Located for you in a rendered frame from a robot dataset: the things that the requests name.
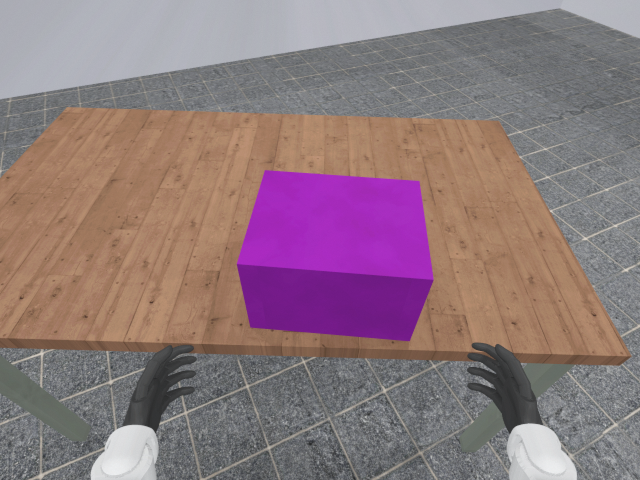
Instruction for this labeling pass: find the robot right hand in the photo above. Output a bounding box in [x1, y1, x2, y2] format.
[467, 343, 543, 433]

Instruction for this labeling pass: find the robot left hand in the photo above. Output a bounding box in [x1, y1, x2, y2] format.
[122, 345, 197, 434]

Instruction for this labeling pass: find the robot left forearm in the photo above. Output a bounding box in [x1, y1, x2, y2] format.
[91, 425, 159, 480]

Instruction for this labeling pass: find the table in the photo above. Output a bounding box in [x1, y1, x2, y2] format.
[0, 107, 632, 452]

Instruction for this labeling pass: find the robot right forearm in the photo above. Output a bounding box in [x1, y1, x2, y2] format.
[507, 424, 577, 480]

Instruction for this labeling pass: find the carton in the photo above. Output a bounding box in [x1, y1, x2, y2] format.
[237, 170, 434, 341]

